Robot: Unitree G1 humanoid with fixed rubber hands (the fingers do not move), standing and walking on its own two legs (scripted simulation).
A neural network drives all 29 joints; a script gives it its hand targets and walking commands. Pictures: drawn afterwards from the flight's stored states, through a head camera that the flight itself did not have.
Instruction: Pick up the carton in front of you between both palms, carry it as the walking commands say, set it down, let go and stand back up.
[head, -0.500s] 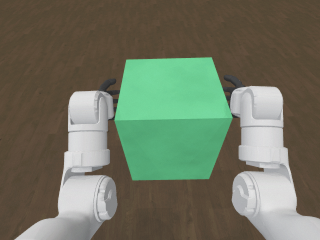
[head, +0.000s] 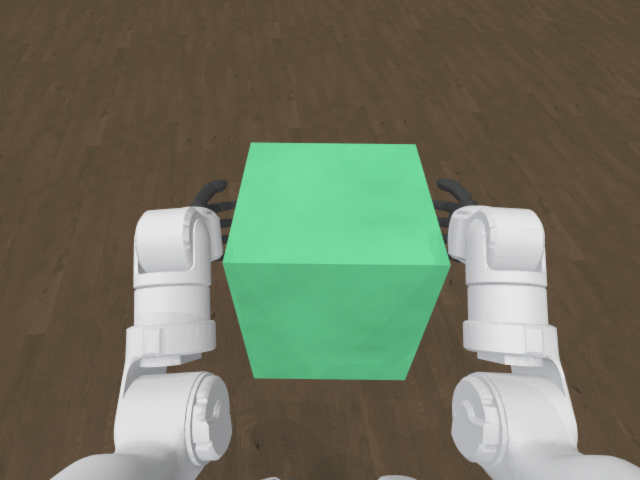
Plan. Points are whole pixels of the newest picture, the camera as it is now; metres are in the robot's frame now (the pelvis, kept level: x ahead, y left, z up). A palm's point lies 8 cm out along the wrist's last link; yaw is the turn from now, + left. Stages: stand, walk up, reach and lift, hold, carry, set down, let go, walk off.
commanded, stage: carry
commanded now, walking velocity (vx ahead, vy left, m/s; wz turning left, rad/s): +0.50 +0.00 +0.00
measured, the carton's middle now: (331, 266) +0.37 +0.00 +0.04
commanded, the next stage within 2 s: none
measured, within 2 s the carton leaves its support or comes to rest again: neither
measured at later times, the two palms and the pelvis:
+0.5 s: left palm (251, 132) +0.58 +0.12 +0.09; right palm (439, 129) +0.60 -0.18 +0.09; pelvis +0.33 -0.04 +0.01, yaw +3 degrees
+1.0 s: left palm (237, 53) +0.90 +0.18 +0.06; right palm (377, 50) +0.90 -0.12 +0.07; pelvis +0.64 +0.03 +0.00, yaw -1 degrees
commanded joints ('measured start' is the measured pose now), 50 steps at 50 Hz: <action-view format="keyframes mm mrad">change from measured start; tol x32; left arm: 1 -660 -1207 -616 -151 -398 -47 -236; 18 130 -1028 -871 -533 -348 -94 -285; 50 84 -1102 -915 -545 -394 -123 -316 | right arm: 1 -679 1198 599 -180 446 -28 270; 16 156 1030 831 -549 350 -93 304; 50 150 1105 873 -533 386 -118 313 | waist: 1 4 93 -523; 16 4 171 -359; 20 51 -263 -514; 50 13 53 -414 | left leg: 1 615 306 -393 -194 308 72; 17 511 176 10 46 728 -45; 20 -220 -30 -79 676 -314 -114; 22 -305 73 -178 790 -282 -72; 40 -200 85 18 -5 162 -90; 44 295 -10 112 -82 38 -60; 46 763 432 -610 -212 -220 126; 50 554 364 -380 -246 159 48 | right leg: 1 -240 -71 36 -95 76 19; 17 257 51 -239 -853 429 -6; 20 816 -435 546 -907 285 -239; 32 375 -260 11 -1112 185 -111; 44 407 -183 -196 -619 788 -16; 47 -243 7 -35 66 -50 43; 50 -234 -129 43 39 67 3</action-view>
